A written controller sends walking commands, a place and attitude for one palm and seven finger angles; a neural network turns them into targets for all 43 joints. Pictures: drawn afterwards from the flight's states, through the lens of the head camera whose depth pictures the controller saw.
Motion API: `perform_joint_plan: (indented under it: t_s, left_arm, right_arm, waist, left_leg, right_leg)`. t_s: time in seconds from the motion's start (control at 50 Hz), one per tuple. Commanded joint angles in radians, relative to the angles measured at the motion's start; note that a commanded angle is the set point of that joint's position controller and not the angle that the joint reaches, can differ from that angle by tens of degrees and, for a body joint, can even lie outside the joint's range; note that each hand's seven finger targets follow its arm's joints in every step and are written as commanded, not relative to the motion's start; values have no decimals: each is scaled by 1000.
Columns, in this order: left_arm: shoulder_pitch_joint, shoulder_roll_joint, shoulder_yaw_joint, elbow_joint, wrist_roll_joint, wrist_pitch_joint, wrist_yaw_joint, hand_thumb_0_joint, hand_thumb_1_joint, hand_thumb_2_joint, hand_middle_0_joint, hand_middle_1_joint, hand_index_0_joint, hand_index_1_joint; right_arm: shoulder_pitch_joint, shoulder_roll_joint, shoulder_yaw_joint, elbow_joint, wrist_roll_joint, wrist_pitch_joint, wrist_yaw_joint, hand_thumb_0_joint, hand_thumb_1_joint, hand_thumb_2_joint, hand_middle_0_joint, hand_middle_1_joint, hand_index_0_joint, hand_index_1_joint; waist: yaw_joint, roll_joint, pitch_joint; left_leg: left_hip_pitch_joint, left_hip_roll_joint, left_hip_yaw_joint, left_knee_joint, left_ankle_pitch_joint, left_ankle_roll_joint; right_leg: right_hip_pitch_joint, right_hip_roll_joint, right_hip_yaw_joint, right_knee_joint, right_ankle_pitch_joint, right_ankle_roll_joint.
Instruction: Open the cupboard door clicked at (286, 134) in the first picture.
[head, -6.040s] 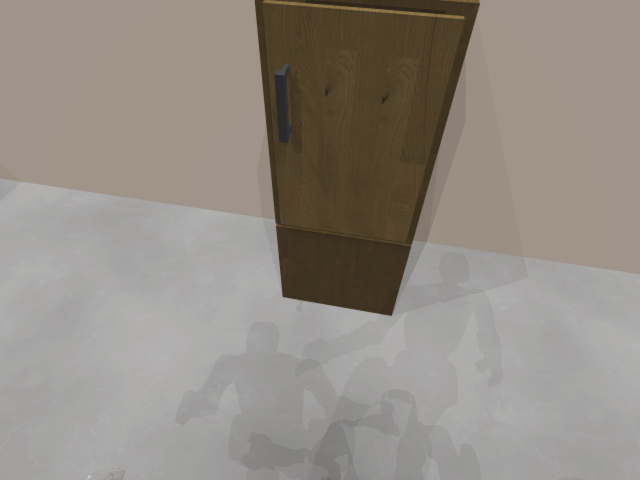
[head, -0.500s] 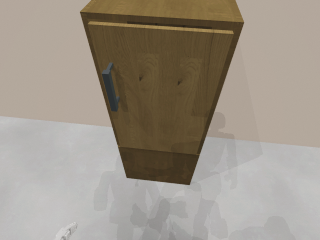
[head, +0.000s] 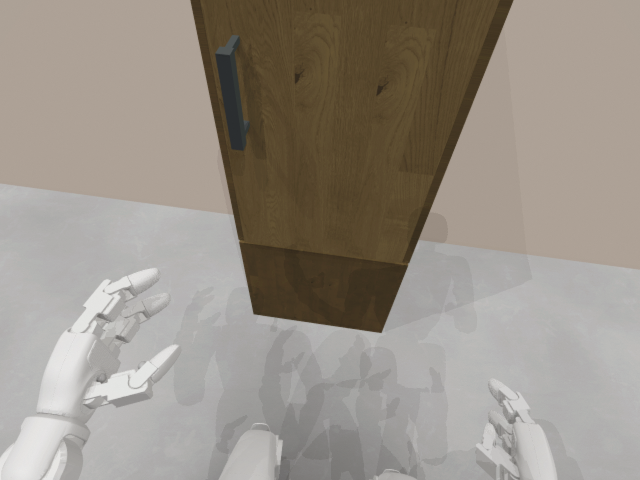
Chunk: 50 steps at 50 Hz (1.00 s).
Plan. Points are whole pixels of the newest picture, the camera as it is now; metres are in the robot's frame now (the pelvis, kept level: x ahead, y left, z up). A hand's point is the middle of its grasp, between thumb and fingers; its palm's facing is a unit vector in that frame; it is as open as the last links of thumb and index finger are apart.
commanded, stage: raise the hand with hooked fingers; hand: left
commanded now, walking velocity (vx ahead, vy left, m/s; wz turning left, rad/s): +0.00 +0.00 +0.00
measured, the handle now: (236, 95) +0.60 +0.19 +0.14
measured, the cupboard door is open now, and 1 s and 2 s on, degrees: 0 0 0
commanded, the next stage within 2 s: move the hooked fingers beside the handle in 1.50 s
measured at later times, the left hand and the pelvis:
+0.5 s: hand (101, 309) +0.26 +0.26 +0.11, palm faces -0.02 -1.00 -0.05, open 12.6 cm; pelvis +0.01 +0.02 +0.03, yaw -1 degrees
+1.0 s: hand (71, 242) +0.30 +0.28 +0.16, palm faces +0.00 -1.00 -0.04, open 14.0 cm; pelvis +0.01 +0.01 +0.05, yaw +0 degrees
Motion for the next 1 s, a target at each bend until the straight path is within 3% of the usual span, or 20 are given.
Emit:
perform_joint_plan:
  t_s: [0.0, 0.04, 0.08, 0.14, 0.16, 0.22, 0.32, 0.38, 0.44, 0.54, 0.58, 0.66, 0.76, 0.86, 0.94, 0.98]
  left_arm:
    - [-108, 195, 94, -188, -32, 31, -15, 0, 177, 590, -252, -765, -252, -765]
    - [-94, 214, 136, -158, -48, 65, -8, 0, 130, 570, -255, -795, -255, -795]
    - [-92, 213, 148, -182, -57, 66, 5, 0, 83, 550, -258, -825, -258, -825]
    - [-113, 215, 156, -163, -62, 54, 17, 0, 13, 520, -263, -870, -263, -870]
    - [-128, 218, 150, -186, -58, 44, 18, 0, -10, 510, -265, -885, -265, -885]
    - [-149, 219, 142, -160, -53, 39, 11, 0, -80, 480, -270, -930, -270, -930]
    - [-208, 247, 153, -166, -60, 51, -12, 0, -197, 430, -278, -1005, -278, -1005]
    - [-238, 264, 159, -192, -57, 64, -12, 0, -267, 400, -283, -1050, -283, -1050]
    - [-263, 288, 180, -171, -57, 85, -11, 0, -337, 370, -288, -1095, -288, -1095]
    - [-309, 303, 191, -139, -58, 125, -26, 0, -453, 320, -297, -1170, -297, -1170]
    - [-335, 309, 197, -120, -60, 137, -35, 0, -500, 300, -300, -1200, -300, -1200]
    - [-415, 328, 198, -73, -59, 161, -58, 0, -500, 300, -300, -1200, -300, -1200]
    - [-490, 374, 238, -27, -71, 171, -93, 0, -500, 300, -300, -1200, -300, -1200]
    - [-570, 413, 254, 27, -74, 181, -120, 0, -500, 300, -300, -1200, -300, -1200]
    - [-600, 450, 284, 90, -86, 194, -139, 0, -500, 300, -300, -1200, -300, -1200]
    - [-638, 460, 281, 90, -78, 195, -146, 0, -500, 300, -300, -1200, -300, -1200]
  right_arm:
    - [-35, -141, -46, -154, 9, -58, -20, 0, -900, -900, 200, 300, 200, 300]
    - [-40, -138, -44, -157, 6, -56, -20, 0, -900, -900, 200, 300, 200, 300]
    - [-36, -135, -42, -159, 7, -56, -15, 0, -900, -900, 200, 300, 200, 300]
    - [-29, -140, -40, -157, 3, -58, -10, 0, -900, -900, 200, 300, 200, 300]
    - [-23, -144, -40, -158, 5, -61, -8, 0, -900, -900, 200, 300, 200, 300]
    - [-6, -155, -40, -153, 7, -65, -6, 0, -900, -900, 200, 300, 200, 300]
    - [4, -167, -38, -150, 14, -72, -13, 0, -900, -900, 200, 300, 200, 300]
    - [1, -166, -34, -153, 15, -74, -14, 0, -900, -900, 200, 300, 200, 300]
    - [7, -171, -30, -150, 13, -71, -14, 0, -900, -900, 200, 300, 200, 300]
    - [3, -172, -24, -156, 17, -60, -16, 0, -900, -900, 200, 300, 200, 300]
    - [-1, -171, -23, -154, 19, -54, -19, 0, -900, -900, 200, 300, 200, 300]
    - [-7, -173, -14, -155, 21, -44, -24, 0, -900, -900, 200, 300, 200, 300]
    - [-8, -175, -12, -150, 20, -37, -32, 0, -900, -900, 200, 300, 200, 300]
    - [-10, -178, -9, -141, 23, -34, -40, 0, -900, -900, 200, 300, 200, 300]
    - [-3, -184, -9, -137, 25, -31, -43, 0, -900, -900, 200, 300, 200, 300]
    - [1, -183, -11, -135, 28, -31, -43, 0, -900, -900, 200, 300, 200, 300]
  waist:
    - [-32, 84, -171]
    - [-13, 51, -168]
    - [-10, 61, -182]
    - [-14, 27, -147]
    - [-21, 47, -152]
    - [-35, 29, -143]
    - [-36, 54, -154]
    - [-32, 112, -160]
    - [-30, 96, -142]
    - [-25, 117, -130]
    - [-29, 89, -132]
    - [-32, 106, -103]
    - [-29, 73, -147]
    - [-29, 94, -128]
    - [-22, 47, -125]
    - [-27, 77, -144]
  left_leg:
    - [304, -58, 36, -219, 33, 69]
    - [311, -57, 30, -244, 44, 68]
    - [336, -59, 37, -259, 57, 65]
    - [331, -61, 34, -278, 52, 64]
    - [347, -61, 35, -285, 50, 64]
    - [359, -60, 33, -304, 28, 64]
    - [409, -61, 29, -334, 29, 65]
    - [452, -62, 27, -354, 47, 62]
    - [466, -61, 18, -373, 63, 61]
    - [505, -65, 22, -400, 100, 59]
    - [516, -64, 29, -406, 111, 58]
    - [530, -67, 32, -423, 106, 59]
    - [569, -72, 41, -426, 162, 63]
    - [577, -77, 47, -438, 160, 64]
    - [571, -80, 52, -441, 174, 68]
    - [594, -80, 54, -446, 184, 68]
  right_leg:
    - [-32, 31, 66, -304, 79, -5]
    - [-9, 39, 48, -309, 92, -6]
    - [8, 36, 42, -318, 103, -3]
    - [10, 43, 32, -324, 104, -3]
    - [4, 42, 30, -326, 107, -2]
    - [3, 42, 20, -334, 104, 1]
    - [32, 43, 18, -351, 128, -2]
    - [50, 45, 14, -357, 160, -7]
    - [73, 53, 6, -370, 187, -9]
    - [108, 56, 2, -397, 229, -12]
    - [122, 52, 3, -415, 240, -7]
    - [130, 53, 8, -441, 239, -9]
    - [176, 51, 15, -463, 293, -9]
    - [189, 46, 26, -488, 295, -8]
    - [215, 45, 40, -510, 304, -6]
    - [215, 41, 39, -511, 320, -4]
